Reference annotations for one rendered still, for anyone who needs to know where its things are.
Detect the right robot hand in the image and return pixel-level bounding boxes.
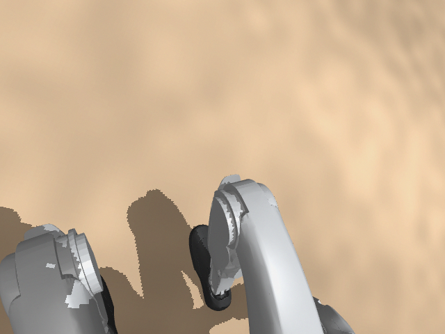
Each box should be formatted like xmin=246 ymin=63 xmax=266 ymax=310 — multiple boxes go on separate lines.
xmin=313 ymin=297 xmax=355 ymax=334

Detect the left robot foot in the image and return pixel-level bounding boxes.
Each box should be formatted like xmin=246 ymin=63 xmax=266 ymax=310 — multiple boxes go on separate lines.
xmin=100 ymin=275 xmax=118 ymax=334

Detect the right robot foot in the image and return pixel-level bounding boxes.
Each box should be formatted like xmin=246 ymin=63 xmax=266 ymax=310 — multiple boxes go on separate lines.
xmin=189 ymin=225 xmax=232 ymax=311

